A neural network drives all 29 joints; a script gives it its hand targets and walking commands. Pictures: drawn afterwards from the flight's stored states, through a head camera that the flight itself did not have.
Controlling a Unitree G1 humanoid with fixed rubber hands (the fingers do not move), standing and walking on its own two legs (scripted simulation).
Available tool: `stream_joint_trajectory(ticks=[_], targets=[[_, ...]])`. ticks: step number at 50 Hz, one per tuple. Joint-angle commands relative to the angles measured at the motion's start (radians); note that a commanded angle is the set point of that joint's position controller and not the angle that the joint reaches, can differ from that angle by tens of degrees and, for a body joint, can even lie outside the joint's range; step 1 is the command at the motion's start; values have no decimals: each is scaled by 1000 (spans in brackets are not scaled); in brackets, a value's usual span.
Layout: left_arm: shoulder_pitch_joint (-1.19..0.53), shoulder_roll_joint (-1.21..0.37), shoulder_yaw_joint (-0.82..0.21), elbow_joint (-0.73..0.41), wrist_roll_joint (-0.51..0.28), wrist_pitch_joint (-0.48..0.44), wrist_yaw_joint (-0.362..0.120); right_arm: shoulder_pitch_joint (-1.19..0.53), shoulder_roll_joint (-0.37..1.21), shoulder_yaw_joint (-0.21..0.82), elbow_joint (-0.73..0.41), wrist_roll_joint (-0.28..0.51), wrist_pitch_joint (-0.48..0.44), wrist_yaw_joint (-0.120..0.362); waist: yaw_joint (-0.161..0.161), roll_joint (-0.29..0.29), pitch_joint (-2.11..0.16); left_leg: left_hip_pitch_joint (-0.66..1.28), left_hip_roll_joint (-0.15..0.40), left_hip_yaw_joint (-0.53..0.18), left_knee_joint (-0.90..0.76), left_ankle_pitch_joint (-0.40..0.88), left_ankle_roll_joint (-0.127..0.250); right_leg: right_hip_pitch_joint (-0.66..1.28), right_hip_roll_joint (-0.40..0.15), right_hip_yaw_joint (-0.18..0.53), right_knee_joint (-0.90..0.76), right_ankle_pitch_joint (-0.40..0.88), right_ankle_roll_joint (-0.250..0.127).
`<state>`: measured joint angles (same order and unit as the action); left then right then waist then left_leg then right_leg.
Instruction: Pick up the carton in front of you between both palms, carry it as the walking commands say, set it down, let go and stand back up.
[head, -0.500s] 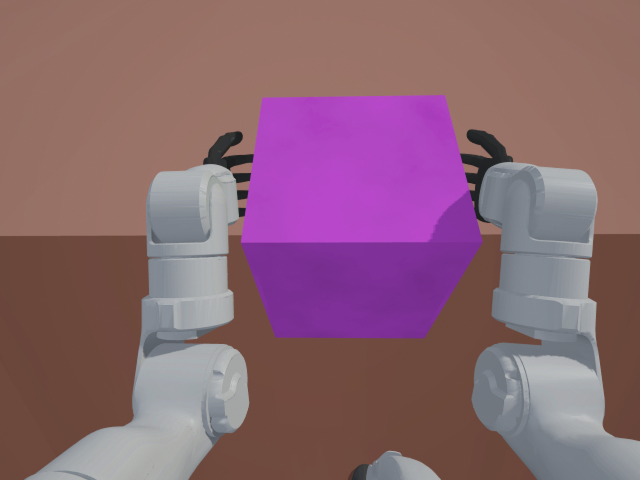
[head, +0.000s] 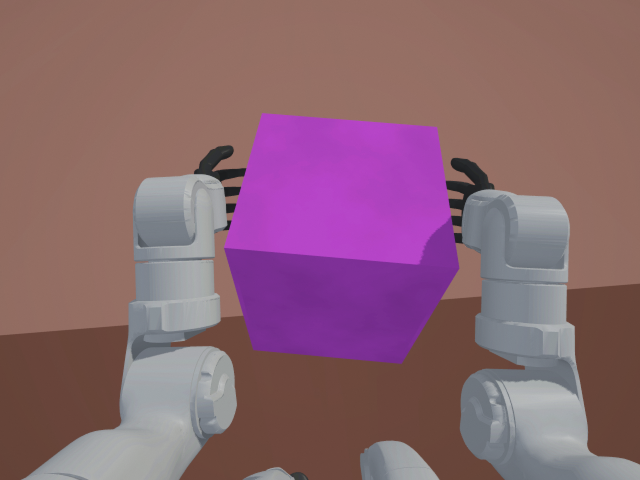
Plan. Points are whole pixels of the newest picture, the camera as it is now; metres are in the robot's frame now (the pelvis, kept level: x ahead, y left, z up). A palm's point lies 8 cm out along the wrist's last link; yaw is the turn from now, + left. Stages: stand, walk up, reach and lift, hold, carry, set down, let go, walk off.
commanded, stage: carry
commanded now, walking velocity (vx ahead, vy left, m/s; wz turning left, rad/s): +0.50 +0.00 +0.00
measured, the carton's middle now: (337, 248) +0.38 -0.02 +0.06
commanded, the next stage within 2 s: none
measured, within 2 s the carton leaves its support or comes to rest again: neither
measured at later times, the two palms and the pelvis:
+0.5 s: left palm (197, 41) +0.65 +0.15 +0.20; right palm (401, 16) +0.69 -0.14 +0.20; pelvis +0.30 -0.04 +0.05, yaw +1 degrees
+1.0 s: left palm out of the picture +1.00 +0.11 +0.26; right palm out of the picture +0.96 -0.19 +0.26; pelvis +0.60 +0.00 +0.08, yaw -1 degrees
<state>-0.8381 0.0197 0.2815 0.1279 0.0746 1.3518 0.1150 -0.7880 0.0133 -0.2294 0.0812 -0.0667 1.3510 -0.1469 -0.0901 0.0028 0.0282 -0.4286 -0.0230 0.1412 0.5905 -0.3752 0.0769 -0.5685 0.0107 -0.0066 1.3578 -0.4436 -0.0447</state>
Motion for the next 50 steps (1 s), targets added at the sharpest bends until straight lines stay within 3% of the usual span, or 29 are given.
stream_joint_trajectory(ticks=[1, 4, 7, 9, 10, 11, 12, 13, 14, 15, 17, 18, 20, 23, 26, 29, 30, 31, 32, 33, 34, 35, 37, 38, 39, 40, 43, 48, 50], targets=[[-738, -1041, -536, -148, -371, -36, -188, -1011, 1160, 645, -256, 579, -43, 268, 21, 63, -590, 634, 282, -449, -174, 282, 150, -243, -35, 16, -61, 3, -13], [-748, -990, -534, -191, -338, -36, -157, -1020, 1134, 639, -271, 597, -36, 270, 16, 82, -559, 609, 300, -398, -214, 247, 183, -274, -48, -18, -223, -12, 0], [-726, -944, -542, -180, -313, -23, -143, -954, 1095, 617, -210, 572, -22, 269, 8, 125, -528, 524, 278, -278, -235, 291, 152, -146, -46, -69, -467, 77, 2], [-706, -938, -554, -138, -314, -13, -147, -907, 1073, 600, -145, 548, -14, 273, 9, 140, -502, 471, 262, -207, -225, 356, 123, -21, 5, -157, -602, 97, -11], [-691, -944, -558, -108, -317, -9, -153, -890, 1065, 591, -113, 533, -12, 275, 26, 140, -504, 428, 256, -169, -188, 443, 103, 92, 38, -201, -663, 103, -26], [-671, -955, -558, -72, -319, -8, -161, -871, 1063, 581, -78, 519, -9, 277, 74, 122, -532, 370, 236, -101, -71, 599, 75, 279, 78, -258, -743, 157, -37], [-655, -962, -552, -31, -324, -9, -169, -843, 1065, 573, -40, 504, -8, 280, 126, 84, -609, 283, 203, -34, 110, 723, 24, 544, 78, -244, -792, 178, -61], [-623, -975, -546, 0, -328, -13, -179, -848, 1055, 563, -19, 493, -7, 284, 188, 2, -720, 82, 163, -16, 334, 469, -32, 820, -111, 61, -835, -5, -122], [-639, -975, -543, 21, -328, -24, -185, -842, 1065, 546, -2, 478, -5, 289, 197, -283, -750, -222, 2, -41, 595, -37, -80, 977, -346, 600, -957, 6, -279], [-653, -1009, -556, -9, -359, -26, -194, -853, 1065, 533, 9, 464, -9, 289, 199, -240, -660, -386, -26, -146, 792, -189, -64, 968, -358, 696, -992, 174, -311], [-769, -1094, -605, -96, -442, -30, -211, -837, 1069, 500, 3, 434, -19, 275, 204, -22, -588, -465, 30, -183, 887, -128, -37, 876, -326, 472, -881, 495, -261], [-835, -1131, -631, -146, -491, -34, -218, -830, 1061, 487, -12, 417, -21, 263, 189, 0, -576, -465, 50, -186, 850, -95, -30, 831, -304, 407, -886, 489, -222], [-939, -1182, -665, -232, -562, -40, -227, -832, 1038, 468, -59, 387, -28, 235, 167, -41, -588, -426, 68, -172, 769, -89, -20, 780, -280, 342, -926, 325, -182], [-995, -1185, -670, -295, -609, -36, -233, -847, 980, 461, -133, 351, -32, 198, 163, -79, -559, -434, 79, -124, 667, -100, -21, 727, -286, 291, -975, 268, -207], [-945, -1150, -657, -261, -601, -20, -234, -815, 923, 461, -138, 314, -21, 176, 172, -103, -534, -350, 97, -96, 424, -34, -31, 667, -272, 187, -1002, 308, -196], [-869, -1124, -641, -159, -564, -9, -240, -771, 907, 475, -73, 299, -10, 180, 173, -134, -502, -149, 20, 24, 183, 2, -28, 588, -241, 73, -991, 415, -150], [-845, -1122, -635, -121, -552, -9, -242, -768, 915, 480, -44, 302, -8, 187, 151, -142, -502, -42, -20, 71, 121, 7, -16, 554, -233, 40, -948, 521, -130], [-831, -1126, -629, -85, -545, -10, -245, -753, 929, 480, -8, 304, -9, 195, 97, -127, -537, 135, -68, 126, 31, 67, -3, 510, -210, -30, -826, 681, -97], [-809, -1132, -620, -54, -531, -12, -249, -720, 937, 475, 34, 312, -13, 204, 34, -85, -624, 409, -65, 105, -11, 83, 19, 420, -175, -109, -637, 792, -47], [-799, -1128, -603, -36, -512, -13, -254, -692, 946, 474, 55, 318, -20, 213, -17, 39, -736, 695, 146, -262, -61, -152, 111, 176, -138, -116, -397, 542, 22], [-811, -1142, -595, -30, -500, -11, -260, -716, 958, 481, 51, 330, -33, 220, -32, 311, -753, 825, 353, -773, -196, -52, 246, -94, 33, -77, -177, -36, 51], [-834, -1143, -590, -25, -488, -18, -255, -755, 988, 495, 11, 361, -33, 228, -11, 248, -681, 824, 375, -825, -211, 130, 282, -237, 39, 24, 30, -110, 28], [-803, -1120, -557, -39, -454, -25, -237, -866, 1070, 553, -87, 447, -34, 242, -7, 21, -588, 715, 336, -606, -104, 438, 227, -313, -21, 44, 102, -49, 6], [-783, -1113, -546, -54, -437, -27, -225, -928, 1103, 576, -136, 489, -37, 247, 14, 3, -580, 673, 311, -532, -111, 423, 181, -297, -39, 53, 43, -16, 1], [-768, -1099, -538, -77, -423, -30, -212, -977, 1131, 594, -174, 528, -37, 252, 32, 17, -586, 633, 289, -484, -136, 354, 150, -254, -51, 50, -17, 13, -3], [-783, -1090, -533, -108, -415, -30, -200, -1020, 1143, 605, -213, 554, -39, 255, 29, 65, -597, 628, 294, -472, -143, 337, 152, -242, -48, 38, -54, 7, -4], [-795, -1037, -526, -172, -387, -27, -163, -1040, 1131, 606, -259, 588, -25, 260, 21, 82, -576, 605, 290, -410, -182, 245, 170, -257, -44, 0, -231, -36, 4], [-733, -968, -533, -134, -331, -5, -143, -941, 1084, 581, -159, 556, -4, 268, 10, 141, -527, 471, 250, -216, -202, 358, 103, 7, 3, -123, -645, 165, 3], [-709, -977, -540, -78, -330, -1, -155, -908, 1075, 569, -94, 532, -3, 275, 37, 137, -517, 424, 237, -155, -143, 485, 69, 173, 35, -176, -760, 233, -16]])
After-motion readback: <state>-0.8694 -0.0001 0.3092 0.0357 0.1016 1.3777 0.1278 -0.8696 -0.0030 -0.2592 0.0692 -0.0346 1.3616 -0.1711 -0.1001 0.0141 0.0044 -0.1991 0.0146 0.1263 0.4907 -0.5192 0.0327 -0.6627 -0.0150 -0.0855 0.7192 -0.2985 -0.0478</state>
